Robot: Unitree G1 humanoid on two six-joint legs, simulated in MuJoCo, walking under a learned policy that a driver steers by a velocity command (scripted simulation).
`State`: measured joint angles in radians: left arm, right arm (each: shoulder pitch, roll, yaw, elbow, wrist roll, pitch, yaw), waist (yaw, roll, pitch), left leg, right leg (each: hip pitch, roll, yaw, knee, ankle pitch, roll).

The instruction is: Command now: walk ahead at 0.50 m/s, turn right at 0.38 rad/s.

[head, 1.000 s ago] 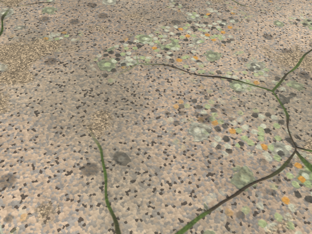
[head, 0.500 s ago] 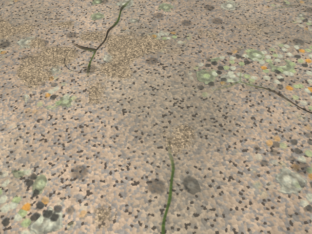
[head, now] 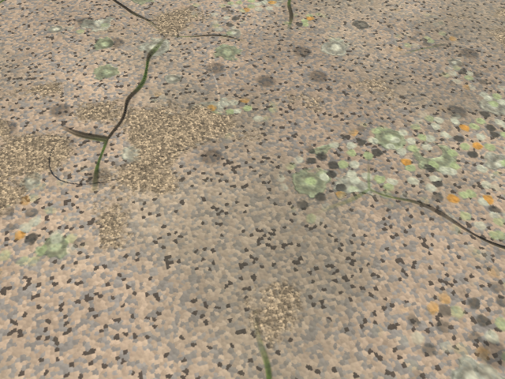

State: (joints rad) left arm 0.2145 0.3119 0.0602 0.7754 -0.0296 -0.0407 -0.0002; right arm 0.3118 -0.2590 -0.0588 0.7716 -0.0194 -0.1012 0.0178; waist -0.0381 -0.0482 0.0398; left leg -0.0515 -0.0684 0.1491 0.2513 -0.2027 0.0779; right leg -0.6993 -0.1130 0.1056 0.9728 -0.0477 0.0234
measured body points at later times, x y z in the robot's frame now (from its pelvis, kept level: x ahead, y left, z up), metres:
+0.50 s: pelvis +0.29 -0.07 +0.00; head +0.32 -0.09 +0.45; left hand +0.45 +0.18 -0.10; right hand +0.40 -0.38 -0.09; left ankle +0.42 +0.09 -0.67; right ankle +0.27 -0.13 -0.75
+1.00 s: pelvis +0.56 -0.10 +0.00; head +0.59 -0.10 +0.45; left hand +0.84 +0.04 -0.08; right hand +0.48 -0.37 -0.12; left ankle +0.59 -0.01 -0.75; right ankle +0.59 -0.29 -0.70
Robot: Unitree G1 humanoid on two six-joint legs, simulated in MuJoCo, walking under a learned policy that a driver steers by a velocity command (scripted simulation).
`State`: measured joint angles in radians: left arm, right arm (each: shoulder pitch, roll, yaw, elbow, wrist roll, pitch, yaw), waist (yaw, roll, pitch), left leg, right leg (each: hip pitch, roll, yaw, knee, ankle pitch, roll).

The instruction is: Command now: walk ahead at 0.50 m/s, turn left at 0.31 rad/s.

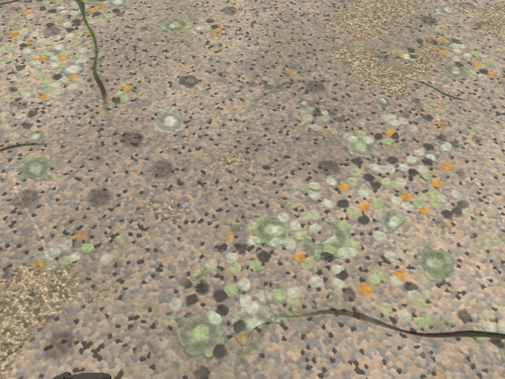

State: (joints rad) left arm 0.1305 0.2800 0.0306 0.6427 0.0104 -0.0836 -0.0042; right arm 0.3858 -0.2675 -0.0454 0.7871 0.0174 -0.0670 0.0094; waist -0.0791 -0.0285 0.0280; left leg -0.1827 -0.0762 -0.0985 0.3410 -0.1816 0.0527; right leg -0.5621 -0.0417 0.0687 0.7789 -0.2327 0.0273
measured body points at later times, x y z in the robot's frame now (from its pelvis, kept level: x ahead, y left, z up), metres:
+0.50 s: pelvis +0.24 -0.02 +0.00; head +0.27 -0.01 +0.44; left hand +0.19 +0.27 -0.12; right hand +0.50 -0.21 -0.09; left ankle +0.35 +0.17 -0.69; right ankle +0.20 -0.15 -0.75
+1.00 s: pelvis +0.48 +0.13 +0.00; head +0.50 +0.15 +0.45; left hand +0.50 +0.44 -0.11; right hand +0.67 -0.08 -0.11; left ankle +0.41 +0.18 -0.75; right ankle +0.72 +0.04 -0.67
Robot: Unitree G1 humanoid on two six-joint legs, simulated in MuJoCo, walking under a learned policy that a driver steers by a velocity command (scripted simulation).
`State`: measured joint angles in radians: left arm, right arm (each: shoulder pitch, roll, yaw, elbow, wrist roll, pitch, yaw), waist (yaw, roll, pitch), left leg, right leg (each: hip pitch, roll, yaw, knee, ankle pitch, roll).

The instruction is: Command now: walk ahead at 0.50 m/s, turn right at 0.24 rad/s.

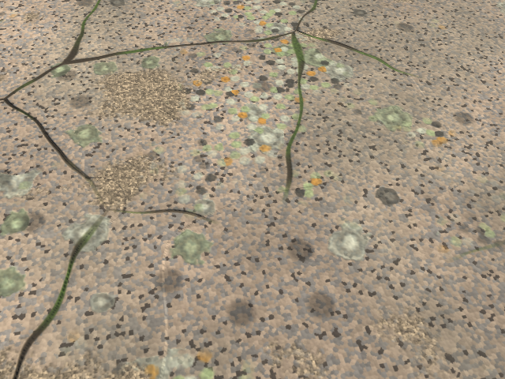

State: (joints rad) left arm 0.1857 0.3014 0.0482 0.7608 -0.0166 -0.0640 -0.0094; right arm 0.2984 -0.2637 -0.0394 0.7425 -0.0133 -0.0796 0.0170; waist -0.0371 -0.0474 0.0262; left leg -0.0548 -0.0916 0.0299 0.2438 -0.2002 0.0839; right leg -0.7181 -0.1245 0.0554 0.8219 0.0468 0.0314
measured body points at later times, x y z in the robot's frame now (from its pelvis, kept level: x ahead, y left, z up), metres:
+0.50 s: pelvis +0.29 -0.08 +0.00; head +0.32 -0.10 +0.45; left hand +0.45 +0.17 -0.10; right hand +0.40 -0.38 -0.09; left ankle +0.46 +0.08 -0.68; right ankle +0.26 -0.15 -0.75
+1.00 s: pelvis +0.56 -0.11 +0.00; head +0.59 -0.11 +0.45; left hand +0.85 +0.04 -0.08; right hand +0.47 -0.37 -0.12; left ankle +0.58 -0.01 -0.75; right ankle +0.62 -0.30 -0.71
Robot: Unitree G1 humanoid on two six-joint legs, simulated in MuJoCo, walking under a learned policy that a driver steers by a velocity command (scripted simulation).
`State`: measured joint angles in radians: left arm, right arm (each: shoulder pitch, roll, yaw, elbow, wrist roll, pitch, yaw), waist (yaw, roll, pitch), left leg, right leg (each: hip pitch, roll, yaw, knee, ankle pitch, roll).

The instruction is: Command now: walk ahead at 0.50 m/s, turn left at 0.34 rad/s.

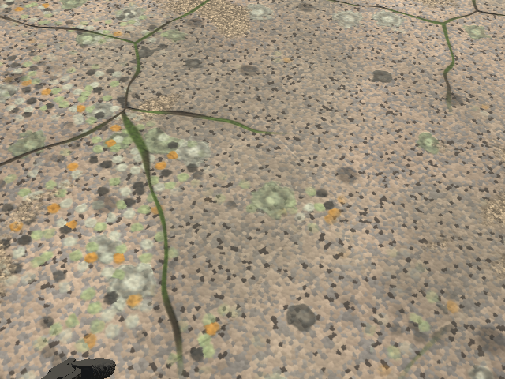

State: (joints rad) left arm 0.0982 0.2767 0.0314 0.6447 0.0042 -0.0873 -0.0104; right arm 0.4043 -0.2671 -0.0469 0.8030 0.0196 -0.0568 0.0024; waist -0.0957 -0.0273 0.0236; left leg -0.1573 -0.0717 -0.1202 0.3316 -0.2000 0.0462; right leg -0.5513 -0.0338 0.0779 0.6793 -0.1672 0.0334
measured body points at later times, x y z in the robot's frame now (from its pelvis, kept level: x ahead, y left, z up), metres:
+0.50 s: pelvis +0.25 -0.01 -0.01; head +0.27 +0.00 +0.44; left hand +0.18 +0.27 -0.13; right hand +0.52 -0.19 -0.09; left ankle +0.36 +0.18 -0.70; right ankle +0.18 -0.15 -0.75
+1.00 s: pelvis +0.49 +0.13 +0.00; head +0.51 +0.14 +0.44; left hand +0.54 +0.43 -0.12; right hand +0.64 -0.11 -0.12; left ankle +0.40 +0.18 -0.75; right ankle +0.72 +0.02 -0.68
